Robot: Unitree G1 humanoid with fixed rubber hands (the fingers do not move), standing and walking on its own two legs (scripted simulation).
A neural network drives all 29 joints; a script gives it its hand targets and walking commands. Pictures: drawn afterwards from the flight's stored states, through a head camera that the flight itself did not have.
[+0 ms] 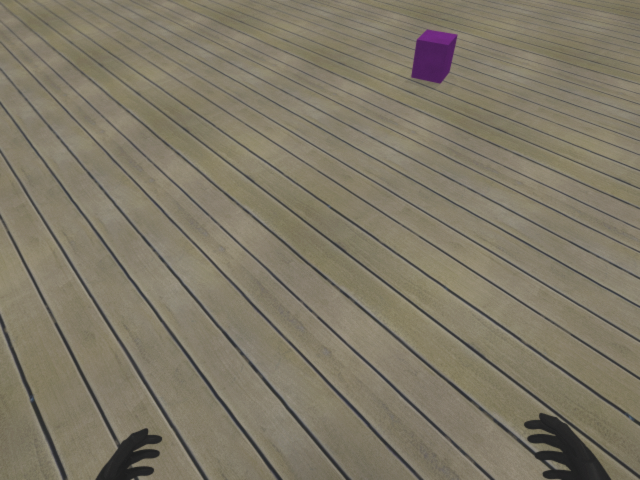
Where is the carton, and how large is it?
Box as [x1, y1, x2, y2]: [411, 30, 456, 83]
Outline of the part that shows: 426,30 417,39 411,76 440,83 449,71 456,34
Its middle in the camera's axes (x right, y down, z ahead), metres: +0.76 -1.25 +2.64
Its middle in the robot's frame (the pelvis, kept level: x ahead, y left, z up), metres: +2.75 -0.79 -0.63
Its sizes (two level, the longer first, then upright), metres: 0.210 0.200 0.250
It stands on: the floor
